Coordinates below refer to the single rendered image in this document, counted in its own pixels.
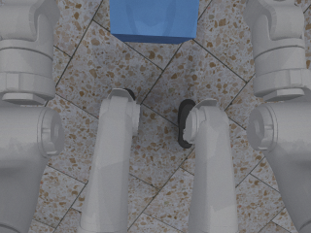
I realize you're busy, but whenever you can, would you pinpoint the robot foot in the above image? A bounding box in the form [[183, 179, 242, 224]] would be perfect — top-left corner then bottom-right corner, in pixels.
[[177, 99, 196, 149], [124, 88, 135, 101]]

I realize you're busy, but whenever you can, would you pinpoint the robot left forearm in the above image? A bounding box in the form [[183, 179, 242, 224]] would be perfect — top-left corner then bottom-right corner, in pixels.
[[0, 0, 60, 107]]

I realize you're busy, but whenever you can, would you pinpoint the robot right forearm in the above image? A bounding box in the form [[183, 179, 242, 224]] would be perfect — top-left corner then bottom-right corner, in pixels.
[[242, 0, 311, 102]]

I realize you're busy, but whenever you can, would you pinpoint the right robot foot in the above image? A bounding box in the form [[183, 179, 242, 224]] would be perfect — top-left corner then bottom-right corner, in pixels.
[[177, 99, 196, 149]]

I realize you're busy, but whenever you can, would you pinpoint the left robot upper arm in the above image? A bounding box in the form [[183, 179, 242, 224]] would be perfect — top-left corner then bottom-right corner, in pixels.
[[0, 107, 65, 233]]

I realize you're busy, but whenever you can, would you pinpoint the left robot foot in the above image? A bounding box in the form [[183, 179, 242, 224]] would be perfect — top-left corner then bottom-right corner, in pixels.
[[124, 88, 135, 101]]

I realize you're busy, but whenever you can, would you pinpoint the right robot upper arm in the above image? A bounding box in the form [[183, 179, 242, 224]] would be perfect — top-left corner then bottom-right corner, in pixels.
[[246, 101, 311, 233]]

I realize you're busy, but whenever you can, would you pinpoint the carton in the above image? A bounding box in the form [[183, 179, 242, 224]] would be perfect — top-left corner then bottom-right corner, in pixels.
[[109, 0, 200, 45]]

